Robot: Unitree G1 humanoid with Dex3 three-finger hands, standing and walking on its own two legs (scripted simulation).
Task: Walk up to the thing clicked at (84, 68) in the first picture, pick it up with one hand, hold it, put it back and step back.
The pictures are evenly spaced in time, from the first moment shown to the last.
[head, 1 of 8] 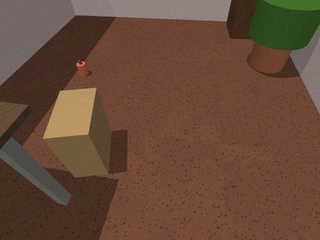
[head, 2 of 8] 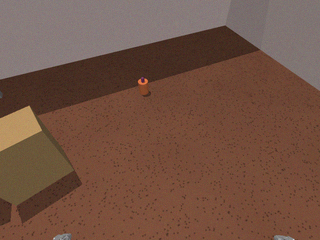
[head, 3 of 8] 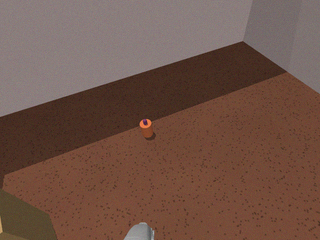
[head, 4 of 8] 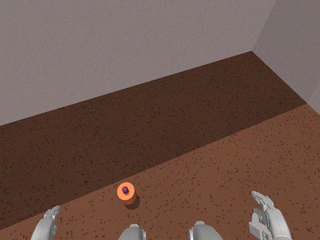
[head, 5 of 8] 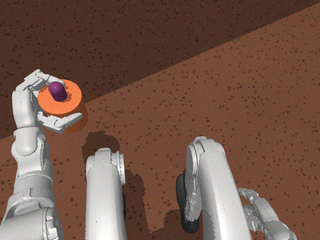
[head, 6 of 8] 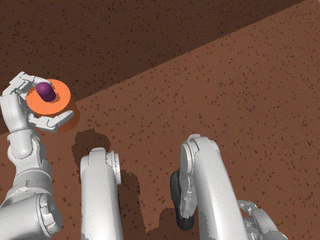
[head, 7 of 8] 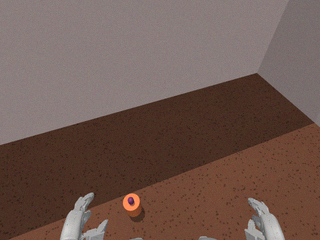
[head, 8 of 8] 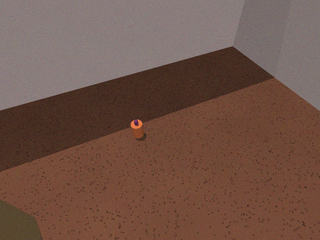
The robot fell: no
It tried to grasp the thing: yes
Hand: left
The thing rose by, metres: 0.68
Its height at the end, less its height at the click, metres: +0.00
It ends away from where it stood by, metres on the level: 0.01
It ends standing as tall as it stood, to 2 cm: yes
